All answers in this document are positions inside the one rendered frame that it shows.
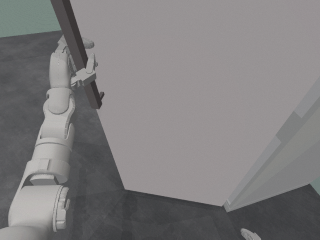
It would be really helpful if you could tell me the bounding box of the handle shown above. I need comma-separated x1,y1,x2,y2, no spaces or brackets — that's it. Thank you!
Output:
50,0,105,110

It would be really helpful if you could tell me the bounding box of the fridge door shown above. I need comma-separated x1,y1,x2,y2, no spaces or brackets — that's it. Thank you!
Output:
70,0,320,207

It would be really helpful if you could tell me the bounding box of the left robot upper arm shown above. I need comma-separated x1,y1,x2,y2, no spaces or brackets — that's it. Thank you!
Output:
0,185,72,240

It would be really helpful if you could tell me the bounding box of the right robot hand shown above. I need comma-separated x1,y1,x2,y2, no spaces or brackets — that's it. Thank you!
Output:
240,228,261,240

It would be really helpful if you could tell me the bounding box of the left robot forearm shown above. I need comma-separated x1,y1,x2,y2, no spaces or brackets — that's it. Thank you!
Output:
8,87,79,227

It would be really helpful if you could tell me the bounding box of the left robot hand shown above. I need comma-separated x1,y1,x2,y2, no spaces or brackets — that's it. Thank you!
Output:
49,35,98,92

